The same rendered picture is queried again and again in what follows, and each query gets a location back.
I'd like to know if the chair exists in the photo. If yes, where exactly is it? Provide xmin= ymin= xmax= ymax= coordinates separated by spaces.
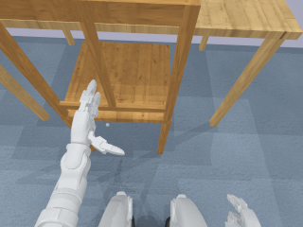
xmin=0 ymin=0 xmax=201 ymax=154

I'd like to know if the robot left shin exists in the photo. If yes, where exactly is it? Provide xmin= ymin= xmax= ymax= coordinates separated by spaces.
xmin=116 ymin=191 xmax=132 ymax=227

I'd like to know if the robot right hand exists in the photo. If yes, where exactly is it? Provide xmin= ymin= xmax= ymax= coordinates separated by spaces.
xmin=224 ymin=194 xmax=261 ymax=227

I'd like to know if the robot left hand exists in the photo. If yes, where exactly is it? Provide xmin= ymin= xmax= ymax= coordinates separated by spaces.
xmin=70 ymin=79 xmax=125 ymax=156

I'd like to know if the table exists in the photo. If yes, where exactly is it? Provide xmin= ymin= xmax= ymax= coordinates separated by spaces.
xmin=0 ymin=0 xmax=303 ymax=127

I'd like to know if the robot left thigh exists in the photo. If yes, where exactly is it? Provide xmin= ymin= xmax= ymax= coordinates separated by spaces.
xmin=98 ymin=195 xmax=133 ymax=227

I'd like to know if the robot left forearm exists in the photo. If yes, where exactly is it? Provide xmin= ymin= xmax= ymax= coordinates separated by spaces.
xmin=34 ymin=142 xmax=91 ymax=227

